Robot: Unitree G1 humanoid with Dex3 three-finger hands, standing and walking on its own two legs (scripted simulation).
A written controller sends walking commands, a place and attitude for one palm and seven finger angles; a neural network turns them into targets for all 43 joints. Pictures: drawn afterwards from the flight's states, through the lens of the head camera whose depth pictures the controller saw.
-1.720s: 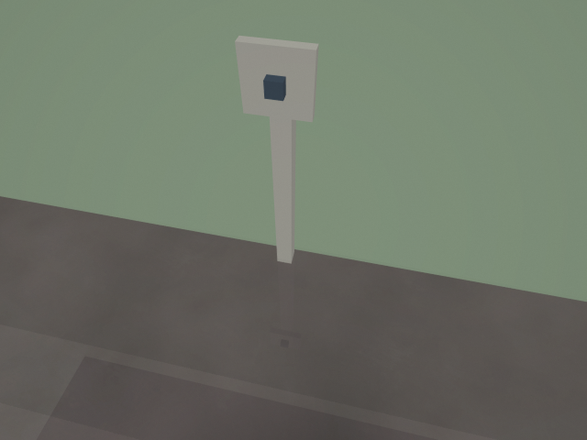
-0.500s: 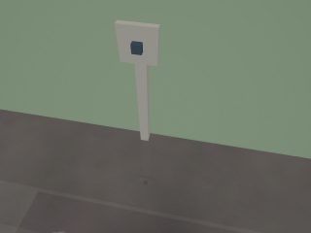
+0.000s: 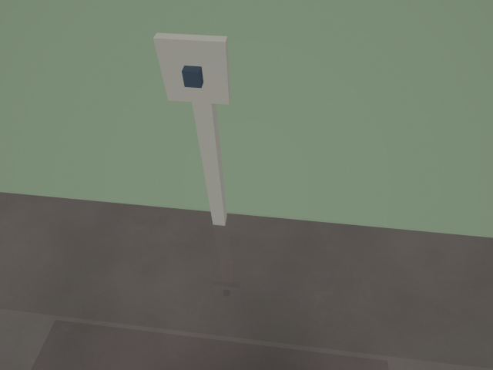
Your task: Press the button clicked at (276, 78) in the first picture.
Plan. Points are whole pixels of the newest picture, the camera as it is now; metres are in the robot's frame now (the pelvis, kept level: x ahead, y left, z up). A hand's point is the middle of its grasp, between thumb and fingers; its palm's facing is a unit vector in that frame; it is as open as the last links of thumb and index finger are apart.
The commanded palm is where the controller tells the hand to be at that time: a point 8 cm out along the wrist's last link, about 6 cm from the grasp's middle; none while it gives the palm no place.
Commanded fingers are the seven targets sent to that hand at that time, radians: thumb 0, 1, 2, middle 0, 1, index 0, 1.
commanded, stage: take the last steps up to it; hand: left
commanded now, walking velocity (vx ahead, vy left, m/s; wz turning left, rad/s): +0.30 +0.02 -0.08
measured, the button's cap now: (193, 76) +0.78 +0.19 +0.05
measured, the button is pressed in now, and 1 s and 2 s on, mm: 0 0 0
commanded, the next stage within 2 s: come to a stop and stand still in 0.66 s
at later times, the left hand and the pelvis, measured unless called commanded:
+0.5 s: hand (172, 323) +0.23 +0.17 -0.17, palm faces -0.07 -0.98 -0.18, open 7.4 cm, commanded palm none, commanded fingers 0.00 0.90 0.90 -0.20 -0.30 -0.20 -0.30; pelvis +0.13 -0.01 +0.00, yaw -4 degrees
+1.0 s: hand (184, 302) +0.28 +0.16 -0.18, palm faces +0.02 -0.98 -0.17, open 7.3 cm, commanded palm none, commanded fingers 0.00 0.90 0.90 -0.20 -0.30 -0.20 -0.30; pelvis +0.26 -0.02 +0.00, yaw -3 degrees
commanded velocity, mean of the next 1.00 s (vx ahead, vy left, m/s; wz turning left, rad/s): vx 0.10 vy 0.01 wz -0.01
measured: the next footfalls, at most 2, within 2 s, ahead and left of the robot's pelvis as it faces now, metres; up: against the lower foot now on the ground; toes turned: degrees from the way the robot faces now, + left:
right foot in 0.54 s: +0.30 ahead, -0.13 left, +0.00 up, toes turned -9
left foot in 0.86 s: +0.34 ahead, +0.09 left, +0.00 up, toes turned +3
